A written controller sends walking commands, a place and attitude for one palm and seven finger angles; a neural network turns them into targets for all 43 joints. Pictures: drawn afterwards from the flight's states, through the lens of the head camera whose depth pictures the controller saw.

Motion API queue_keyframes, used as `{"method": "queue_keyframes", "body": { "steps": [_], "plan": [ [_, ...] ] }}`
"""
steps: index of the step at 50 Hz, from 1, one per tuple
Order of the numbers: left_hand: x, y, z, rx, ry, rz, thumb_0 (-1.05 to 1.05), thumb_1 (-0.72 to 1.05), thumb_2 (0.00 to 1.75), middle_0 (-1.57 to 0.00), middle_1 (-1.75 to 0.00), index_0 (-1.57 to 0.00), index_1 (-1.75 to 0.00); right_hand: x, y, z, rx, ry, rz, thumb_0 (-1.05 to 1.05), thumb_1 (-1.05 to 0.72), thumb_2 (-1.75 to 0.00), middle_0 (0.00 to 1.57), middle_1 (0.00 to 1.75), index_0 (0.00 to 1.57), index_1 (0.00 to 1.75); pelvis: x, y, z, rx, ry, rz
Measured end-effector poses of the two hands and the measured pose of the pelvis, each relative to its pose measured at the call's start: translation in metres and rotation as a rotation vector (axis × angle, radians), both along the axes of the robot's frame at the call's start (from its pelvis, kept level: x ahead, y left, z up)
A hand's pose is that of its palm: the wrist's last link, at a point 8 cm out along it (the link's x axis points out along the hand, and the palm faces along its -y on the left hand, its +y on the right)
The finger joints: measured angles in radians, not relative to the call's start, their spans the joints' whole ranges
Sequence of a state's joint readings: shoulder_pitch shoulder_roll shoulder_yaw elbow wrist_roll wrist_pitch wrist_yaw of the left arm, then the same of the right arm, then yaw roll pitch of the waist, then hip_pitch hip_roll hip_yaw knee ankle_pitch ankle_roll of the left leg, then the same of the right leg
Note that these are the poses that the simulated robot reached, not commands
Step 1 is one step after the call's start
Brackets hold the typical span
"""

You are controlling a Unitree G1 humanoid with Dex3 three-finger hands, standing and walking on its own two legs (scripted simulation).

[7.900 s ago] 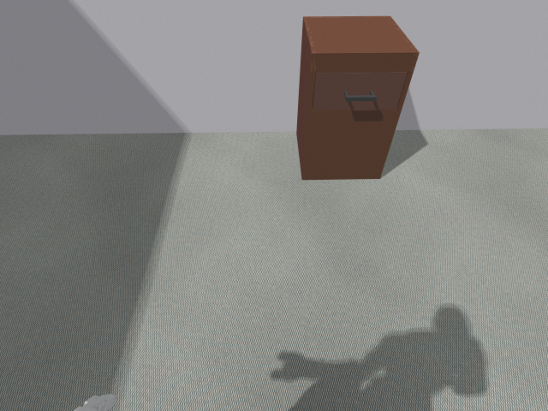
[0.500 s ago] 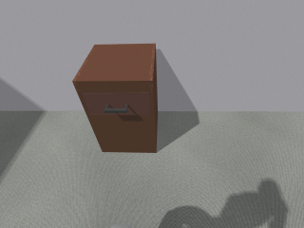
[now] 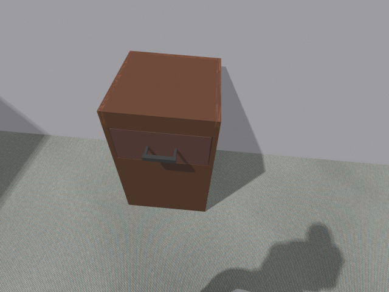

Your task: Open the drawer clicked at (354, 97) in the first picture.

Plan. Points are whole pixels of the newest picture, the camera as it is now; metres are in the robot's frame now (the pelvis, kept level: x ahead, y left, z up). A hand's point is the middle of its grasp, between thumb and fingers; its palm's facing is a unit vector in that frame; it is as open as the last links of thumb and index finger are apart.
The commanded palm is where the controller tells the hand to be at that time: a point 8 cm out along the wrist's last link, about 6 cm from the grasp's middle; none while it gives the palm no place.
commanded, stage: take the last steps up to it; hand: left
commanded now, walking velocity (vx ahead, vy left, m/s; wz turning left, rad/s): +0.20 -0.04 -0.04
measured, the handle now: (160, 154) +0.63 +0.18 -0.25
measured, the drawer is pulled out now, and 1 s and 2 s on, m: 0.00 0.00 0.00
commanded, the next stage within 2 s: come to a stop and stand still in 0.12 s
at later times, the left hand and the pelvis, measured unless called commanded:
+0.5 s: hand (146, 259) +0.22 +0.13 -0.16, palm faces +0.03 -0.97 -0.24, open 7.2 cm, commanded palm none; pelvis +0.12 -0.04 +0.00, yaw +1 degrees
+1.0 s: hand out of the picture +0.09 +0.24 -0.17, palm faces +0.03 -0.96 -0.28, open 7.4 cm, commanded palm none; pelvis +0.08 +0.05 -0.01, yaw -1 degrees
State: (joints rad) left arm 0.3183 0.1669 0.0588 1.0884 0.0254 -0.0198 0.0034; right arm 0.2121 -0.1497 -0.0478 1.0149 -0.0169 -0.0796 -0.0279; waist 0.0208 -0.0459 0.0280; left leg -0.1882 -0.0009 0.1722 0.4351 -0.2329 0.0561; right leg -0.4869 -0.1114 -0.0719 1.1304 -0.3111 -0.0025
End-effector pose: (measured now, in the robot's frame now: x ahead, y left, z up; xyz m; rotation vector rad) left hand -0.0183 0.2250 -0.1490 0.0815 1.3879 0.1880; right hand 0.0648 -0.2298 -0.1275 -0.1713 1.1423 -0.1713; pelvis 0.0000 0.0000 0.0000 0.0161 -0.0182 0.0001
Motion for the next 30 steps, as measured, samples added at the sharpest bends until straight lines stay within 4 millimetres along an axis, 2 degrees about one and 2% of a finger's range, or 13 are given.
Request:
{"method": "queue_keyframes", "body": {
  "steps": [4,8,12,15,19,21,25,30],
  "plan": [
    [0.080,0.010,0.012,0.035,-0.139,-0.035,0.00,0.92,0.90,-0.19,-0.30,-0.19,-0.30,-0.010,0.001,-0.005,0.017,0.092,-0.022,-0.02,-0.94,-0.90,0.20,0.30,0.21,0.30,0.027,0.000,0.003,0.012,0.004,0.004],
    [0.146,0.005,0.021,0.053,-0.216,-0.080,0.00,0.92,0.90,-0.19,-0.30,-0.19,-0.30,-0.023,0.004,-0.015,0.057,0.197,-0.056,-0.01,-0.93,-0.90,0.20,0.30,0.20,0.30,0.055,-0.006,0.002,0.019,0.003,0.003],
    [0.199,-0.013,0.022,0.063,-0.243,-0.137,0.00,0.92,0.90,-0.19,-0.30,-0.19,-0.30,-0.030,0.002,-0.027,0.102,0.292,-0.104,0.00,-0.92,-0.90,0.20,0.30,0.20,0.30,0.086,-0.019,-0.004,0.023,0.001,-0.010],
    [0.227,-0.031,0.015,0.071,-0.258,-0.163,0.00,0.91,0.90,-0.19,-0.30,-0.19,-0.30,-0.028,-0.005,-0.040,0.126,0.358,-0.129,0.00,-0.91,-0.90,0.20,0.30,0.20,0.30,0.108,-0.033,-0.015,0.016,-0.001,-0.016],
    [0.236,-0.052,0.015,0.054,-0.230,-0.162,0.00,0.91,0.90,-0.19,-0.30,-0.20,-0.30,-0.008,-0.015,-0.039,0.121,0.386,-0.138,0.00,-0.91,-0.90,0.20,0.30,0.20,0.30,0.121,-0.041,-0.010,0.007,-0.002,0.001],
    [0.235,-0.055,0.018,0.058,-0.221,-0.129,-0.01,0.92,0.90,-0.20,-0.30,-0.20,-0.30,0.008,-0.021,-0.036,0.112,0.376,-0.125,0.00,-0.91,-0.90,0.20,0.30,0.20,0.30,0.122,-0.042,-0.006,0.014,0.001,0.006],
    [0.232,-0.044,0.025,0.085,-0.209,-0.101,-0.02,0.94,0.90,-0.20,-0.30,-0.20,-0.30,0.044,-0.030,-0.033,0.091,0.325,-0.079,0.00,-0.91,-0.90,0.20,0.30,0.20,0.30,0.119,-0.039,-0.001,0.023,0.010,0.012],
    [0.212,-0.019,0.025,0.107,-0.172,-0.086,-0.01,0.93,0.90,-0.20,-0.30,-0.20,-0.30,0.083,-0.033,-0.027,0.055,0.213,-0.041,0.00,-0.91,-0.90,0.20,0.30,0.20,0.30,0.109,-0.026,0.000,0.023,0.016,0.006]
  ]
}}
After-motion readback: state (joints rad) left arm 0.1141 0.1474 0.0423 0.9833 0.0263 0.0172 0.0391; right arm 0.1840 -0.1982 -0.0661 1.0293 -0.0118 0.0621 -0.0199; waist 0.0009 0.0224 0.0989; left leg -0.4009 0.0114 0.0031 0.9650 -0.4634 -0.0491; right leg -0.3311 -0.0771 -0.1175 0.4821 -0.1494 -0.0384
